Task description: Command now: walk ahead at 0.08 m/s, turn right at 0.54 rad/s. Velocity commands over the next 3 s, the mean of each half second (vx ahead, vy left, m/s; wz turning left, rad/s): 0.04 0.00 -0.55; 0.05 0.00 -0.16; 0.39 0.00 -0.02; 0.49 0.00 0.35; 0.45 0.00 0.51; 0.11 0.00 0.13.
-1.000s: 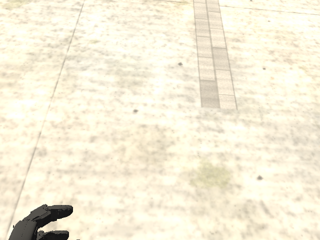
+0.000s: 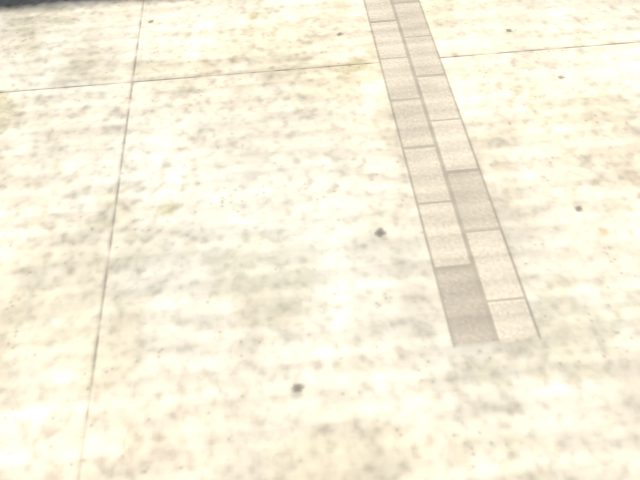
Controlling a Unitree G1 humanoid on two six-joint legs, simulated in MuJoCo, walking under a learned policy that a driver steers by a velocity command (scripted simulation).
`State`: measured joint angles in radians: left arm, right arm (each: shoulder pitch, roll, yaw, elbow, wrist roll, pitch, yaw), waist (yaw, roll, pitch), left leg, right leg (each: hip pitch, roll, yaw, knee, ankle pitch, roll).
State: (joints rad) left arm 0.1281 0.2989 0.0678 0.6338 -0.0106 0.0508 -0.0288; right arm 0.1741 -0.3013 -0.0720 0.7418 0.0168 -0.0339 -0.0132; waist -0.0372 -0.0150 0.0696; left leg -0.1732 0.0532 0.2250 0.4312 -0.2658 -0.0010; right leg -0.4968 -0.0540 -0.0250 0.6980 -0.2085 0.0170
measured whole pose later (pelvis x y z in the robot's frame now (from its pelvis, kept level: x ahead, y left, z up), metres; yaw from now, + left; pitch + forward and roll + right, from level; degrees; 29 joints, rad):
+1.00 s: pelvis +0.05 +0.01 +0.00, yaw -20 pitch -1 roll +0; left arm 0.27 0.24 0.04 0.72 0.00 0.01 0.02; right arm 0.22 -0.27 -0.04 0.78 0.01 -0.03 0.00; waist 0.00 0.02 -0.01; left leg -0.30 0.00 0.02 0.71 -0.44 0.02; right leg -0.17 0.01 0.07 0.52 -0.34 -0.01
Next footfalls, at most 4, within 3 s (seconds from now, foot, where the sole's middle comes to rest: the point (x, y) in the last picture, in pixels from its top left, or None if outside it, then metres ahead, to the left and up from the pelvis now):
0.04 right None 0.12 -0.11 -0.77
0.48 left None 0.15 0.09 -0.77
0.80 right None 0.01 -0.12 -0.77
1.60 right None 0.40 -0.24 -0.77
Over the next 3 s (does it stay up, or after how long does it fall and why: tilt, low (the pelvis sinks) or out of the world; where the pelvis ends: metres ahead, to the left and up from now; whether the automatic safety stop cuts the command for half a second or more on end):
stays up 0.90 -0.14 0.00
